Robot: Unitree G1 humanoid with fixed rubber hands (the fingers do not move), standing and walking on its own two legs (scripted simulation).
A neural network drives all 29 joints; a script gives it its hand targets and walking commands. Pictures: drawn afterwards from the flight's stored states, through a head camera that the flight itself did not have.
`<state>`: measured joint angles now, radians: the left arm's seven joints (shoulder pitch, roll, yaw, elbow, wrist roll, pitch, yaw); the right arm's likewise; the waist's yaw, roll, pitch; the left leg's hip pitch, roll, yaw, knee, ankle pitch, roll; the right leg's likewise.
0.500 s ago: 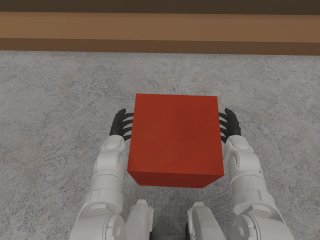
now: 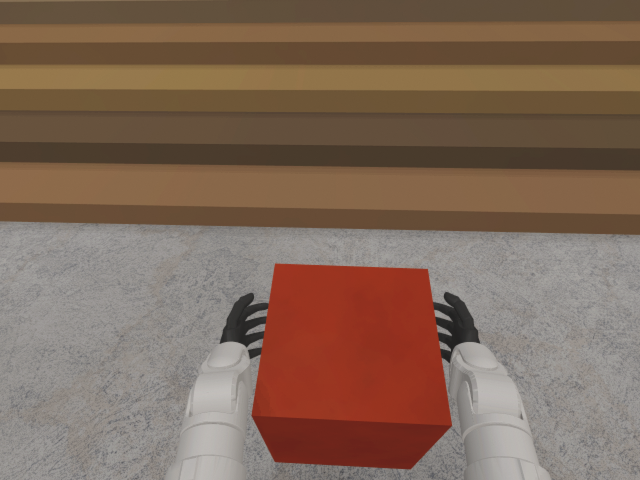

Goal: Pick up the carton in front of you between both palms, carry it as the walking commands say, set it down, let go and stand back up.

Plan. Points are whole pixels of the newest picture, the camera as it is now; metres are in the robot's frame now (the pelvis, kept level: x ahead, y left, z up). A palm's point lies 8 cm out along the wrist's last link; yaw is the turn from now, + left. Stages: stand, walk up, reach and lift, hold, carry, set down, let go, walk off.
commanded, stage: reach and lift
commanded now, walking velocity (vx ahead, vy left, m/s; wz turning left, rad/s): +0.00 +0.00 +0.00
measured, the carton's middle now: (346, 371) +0.30 +0.00 -0.06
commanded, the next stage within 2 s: hold in 1.10 s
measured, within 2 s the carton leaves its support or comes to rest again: neither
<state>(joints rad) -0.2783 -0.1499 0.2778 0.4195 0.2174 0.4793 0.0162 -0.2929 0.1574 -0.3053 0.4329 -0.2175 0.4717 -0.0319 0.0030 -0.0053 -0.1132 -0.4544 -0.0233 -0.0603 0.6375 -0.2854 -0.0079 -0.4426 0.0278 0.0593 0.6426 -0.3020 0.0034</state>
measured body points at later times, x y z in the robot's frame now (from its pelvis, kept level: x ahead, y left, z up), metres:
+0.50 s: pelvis -0.01 +0.00 +0.01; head -0.03 +0.00 +0.46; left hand +0.30 +0.15 +0.04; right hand +0.31 -0.15 +0.04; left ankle +0.02 +0.12 -0.72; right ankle +0.01 -0.12 -0.72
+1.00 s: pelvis +0.01 +0.00 +0.02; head -0.02 +0.00 +0.47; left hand +0.31 +0.15 +0.05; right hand +0.31 -0.15 +0.05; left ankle +0.02 +0.13 -0.72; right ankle +0.01 -0.12 -0.72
